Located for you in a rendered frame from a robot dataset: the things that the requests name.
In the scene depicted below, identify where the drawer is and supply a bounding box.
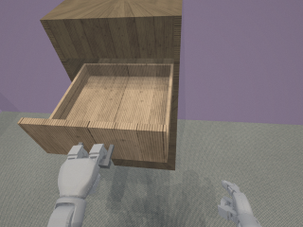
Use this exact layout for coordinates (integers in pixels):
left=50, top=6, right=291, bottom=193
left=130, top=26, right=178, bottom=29
left=17, top=63, right=173, bottom=163

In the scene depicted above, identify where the cabinet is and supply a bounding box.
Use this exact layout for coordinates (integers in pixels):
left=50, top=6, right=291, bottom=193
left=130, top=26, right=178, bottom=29
left=40, top=0, right=183, bottom=171

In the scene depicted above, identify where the handle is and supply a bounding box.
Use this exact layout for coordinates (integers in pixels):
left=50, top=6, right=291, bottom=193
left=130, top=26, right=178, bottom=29
left=78, top=142, right=115, bottom=169

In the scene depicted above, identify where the robot left forearm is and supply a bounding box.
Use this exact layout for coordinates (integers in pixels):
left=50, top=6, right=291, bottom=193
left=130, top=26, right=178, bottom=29
left=46, top=196, right=87, bottom=227

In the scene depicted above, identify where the left robot hand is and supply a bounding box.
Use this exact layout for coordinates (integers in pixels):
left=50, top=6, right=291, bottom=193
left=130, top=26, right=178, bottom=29
left=58, top=144, right=108, bottom=200

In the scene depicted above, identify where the robot right forearm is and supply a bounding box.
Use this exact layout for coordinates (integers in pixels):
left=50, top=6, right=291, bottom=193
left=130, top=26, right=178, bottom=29
left=236, top=214, right=262, bottom=227

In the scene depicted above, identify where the right robot hand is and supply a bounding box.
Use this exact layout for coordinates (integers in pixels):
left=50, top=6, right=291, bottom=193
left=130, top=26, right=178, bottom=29
left=218, top=180, right=254, bottom=223

